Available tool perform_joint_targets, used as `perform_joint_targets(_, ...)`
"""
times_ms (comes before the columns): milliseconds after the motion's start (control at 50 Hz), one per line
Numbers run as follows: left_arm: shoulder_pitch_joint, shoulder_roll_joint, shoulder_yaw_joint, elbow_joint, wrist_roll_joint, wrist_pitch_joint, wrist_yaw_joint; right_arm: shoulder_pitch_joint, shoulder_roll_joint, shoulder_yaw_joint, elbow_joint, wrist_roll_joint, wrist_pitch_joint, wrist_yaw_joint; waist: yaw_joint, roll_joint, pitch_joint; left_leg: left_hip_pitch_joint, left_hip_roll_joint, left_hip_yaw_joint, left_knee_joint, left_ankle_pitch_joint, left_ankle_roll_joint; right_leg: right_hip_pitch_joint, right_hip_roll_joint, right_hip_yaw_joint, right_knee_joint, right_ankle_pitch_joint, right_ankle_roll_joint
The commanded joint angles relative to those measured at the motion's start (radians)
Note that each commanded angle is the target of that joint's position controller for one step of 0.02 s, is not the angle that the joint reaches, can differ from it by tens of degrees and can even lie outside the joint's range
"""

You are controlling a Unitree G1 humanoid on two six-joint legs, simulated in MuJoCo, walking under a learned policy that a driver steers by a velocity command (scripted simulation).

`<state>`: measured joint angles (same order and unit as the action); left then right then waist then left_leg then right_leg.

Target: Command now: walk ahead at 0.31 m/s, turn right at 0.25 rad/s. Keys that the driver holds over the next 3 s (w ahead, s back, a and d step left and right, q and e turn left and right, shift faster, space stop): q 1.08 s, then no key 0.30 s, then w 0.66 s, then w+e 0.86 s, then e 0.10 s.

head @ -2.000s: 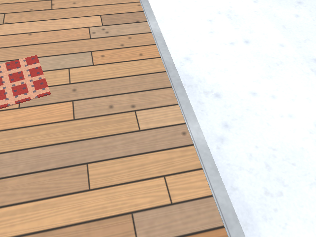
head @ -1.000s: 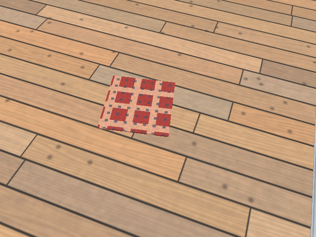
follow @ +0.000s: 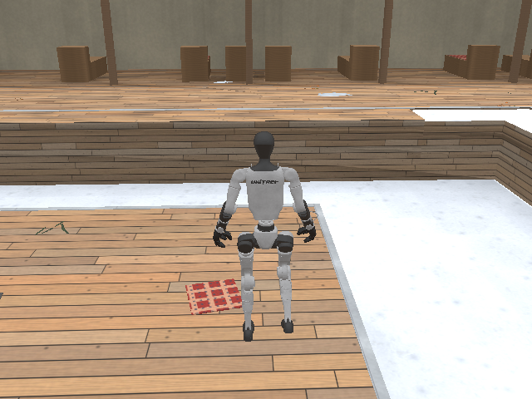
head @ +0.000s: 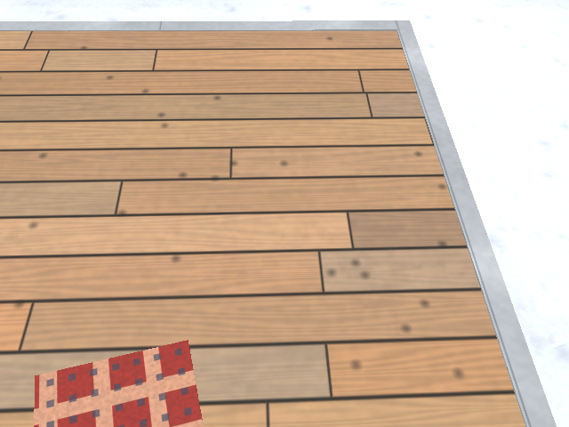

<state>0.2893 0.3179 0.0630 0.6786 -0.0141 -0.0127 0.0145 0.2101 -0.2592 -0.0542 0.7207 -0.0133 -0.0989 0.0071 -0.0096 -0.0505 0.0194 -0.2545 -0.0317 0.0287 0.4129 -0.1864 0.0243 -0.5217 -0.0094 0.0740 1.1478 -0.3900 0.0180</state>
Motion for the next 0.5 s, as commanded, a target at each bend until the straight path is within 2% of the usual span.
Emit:
perform_joint_targets(20, 0.016, -0.003, -0.003, -0.075, 0.014, -0.011, 0.001, -0.013, -0.114, -0.021, -0.008, -0.001, -0.016, 0.007, 0.033, 0.156, -0.031, 0.066, 0.251, -0.175, -0.153, 0.676, 0.201, -0.055, -0.034, 0.011, -0.148, 0.037, 0.024)
perform_joint_targets(60, -0.013, -0.022, -0.017, -0.072, 0.029, -0.02, -0.006, -0.045, -0.143, -0.026, 0.006, 0.017, -0.003, 0.006, 0.035, 0.16, -0.07, 0.043, 0.216, -0.113, -0.145, 0.728, 0.193, 0.044, -0.036, -0.029, -0.327, 0.169, 0.025)
perform_joint_targets(80, -0.047, -0.015, -0.018, -0.072, 0.029, -0.024, -0.011, -0.031, -0.159, -0.03, 0.016, 0.026, 0.006, 0.004, 0.018, 0.162, -0.083, 0.043, 0.202, -0.103, -0.139, 0.719, 0.184, 0.085, -0.02, -0.045, -0.395, 0.239, 0.026)
perform_joint_targets(140, -0.133, 0.021, -0.009, -0.09, 0.023, -0.033, -0.02, 0.031, -0.192, -0.036, 0.051, 0.04, 0.029, -0.001, -0.01, 0.15, -0.097, 0.093, 0.21, -0.146, -0.089, 0.615, 0.164, 0.137, 0.015, -0.036, -0.533, 0.324, 0.017)
perform_joint_targets(180, -0.132, 0.044, 0.003, -0.093, 0.025, -0.038, -0.018, 0.022, -0.201, -0.037, 0.053, 0.05, 0.04, -0.007, 0.014, 0.149, -0.095, 0.095, 0.205, -0.19, -0.028, 0.493, 0.133, 0.209, 0.026, -0.031, -0.65, 0.377, -0.012)
perform_joint_targets(200, -0.11, 0.061, 0.012, -0.086, 0.03, -0.04, -0.013, 0.019, -0.19, -0.034, 0.051, 0.051, 0.042, -0.009, 0.033, 0.14, -0.099, 0.07, 0.182, -0.2, 0.018, 0.425, 0.105, 0.291, 0.024, -0.035, -0.721, 0.453, -0.034)
perform_joint_targets(220, -0.088, 0.11, 0.027, -0.089, 0.039, -0.041, -0.001, 0.043, -0.155, -0.024, 0.049, 0.04, 0.038, -0.009, 0.034, 0.1, -0.128, 0.017, 0.129, -0.185, 0.096, 0.309, 0.058, 0.408, -0.054, 0.016, -0.74, 0.656, -0.071)
perform_joint_targets(240, -0.041, 0.181, 0.041, -0.107, 0.061, -0.031, 0.017, 0.087, -0.093, -0.003, 0.028, 0.012, 0.028, -0.005, 0.027, -0.061, -0.225, -0.155, 0.045, -0.138, 0.294, -0.062, -0.001, 0.632, -0.268, 0.17, -0.654, 1.055, -0.164)
perform_joint_targets(260, -0.008, 0.161, 0.04, -0.1, 0.055, -0.009, 0.017, 0.176, -0.074, 0.01, 0.04, 0.027, 0.036, -0.01, 0.04, -0.226, -0.34, -0.284, -0.006, -0.081, 0.521, -0.526, -0.047, 0.725, -0.441, 0.33, -0.667, 1.088, -0.313)
perform_joint_targets(280, -0.001, 0.115, 0.03, -0.1, 0.042, 0.003, 0.013, 0.162, -0.161, -0.017, 0.052, 0.042, 0.056, -0.013, 0.063, -0.141, -0.318, -0.322, 0.017, -0.109, 0.673, -0.542, -0.073, 0.658, -0.413, 0.331, -0.711, 0.908, -0.328)
perform_joint_targets(300, -0.046, 0.093, 0.023, -0.097, 0.029, 0.007, 0.012, 0.124, -0.178, -0.03, 0.043, 0.045, 0.078, -0.021, 0.048, -0.102, -0.238, -0.38, 0.039, -0.097, 0.749, -0.482, -0.086, 0.596, -0.366, 0.27, -0.742, 0.744, -0.296)
perform_joint_targets(320, -0.107, 0.074, 0.016, -0.1, 0.024, 0.007, 0.011, 0.121, -0.169, -0.035, 0.05, 0.041, 0.103, -0.033, 0.026, -0.082, -0.185, -0.379, 0.061, -0.097, 0.764, -0.42, -0.102, 0.509, -0.328, 0.211, -0.778, 0.614, -0.269)
perform_joint_targets(340, -0.161, 0.066, 0.014, -0.1, 0.023, 0.006, 0.01, 0.122, -0.163, -0.039, 0.048, 0.036, 0.126, -0.044, 0.004, -0.086, -0.143, -0.346, 0.077, -0.098, 0.759, -0.365, -0.116, 0.415, -0.308, 0.165, -0.814, 0.524, -0.254)
perform_joint_targets(380, -0.217, 0.072, 0.019, -0.088, 0.039, 0.004, 0.01, 0.131, -0.125, -0.035, 0.033, 0.03, 0.153, -0.052, -0.025, -0.105, -0.099, -0.253, 0.072, -0.055, 0.721, -0.285, -0.13, 0.273, -0.267, 0.064, -0.861, 0.465, -0.245)
perform_joint_targets(420, -0.236, 0.068, 0.023, -0.076, 0.04, 0.001, 0.015, 0.111, -0.104, -0.031, 0.008, 0.026, 0.158, -0.048, -0.026, -0.108, -0.098, -0.206, 0.083, -0.039, 0.623, -0.236, -0.123, 0.251, -0.261, 0.003, -0.866, 0.455, -0.245)
perform_joint_targets(460, -0.239, 0.08, 0.029, -0.062, 0.033, 0.001, 0.021, 0.066, -0.092, -0.024, -0.023, 0.023, 0.157, -0.034, -0.01, -0.106, -0.112, -0.16, 0.096, -0.03, 0.506, -0.189, -0.103, 0.264, -0.277, -0.024, -0.859, 0.462, -0.248)
perform_joint_targets(500, -0.226, 0.103, 0.038, -0.043, 0.025, 0.006, 0.022, 0.047, -0.109, -0.027, -0.046, 0.023, 0.156, -0.018, -0.001, -0.107, -0.128, -0.121, 0.097, -0.017, 0.427, -0.169, -0.082, 0.293, -0.306, -0.023, -0.844, 0.464, -0.249)
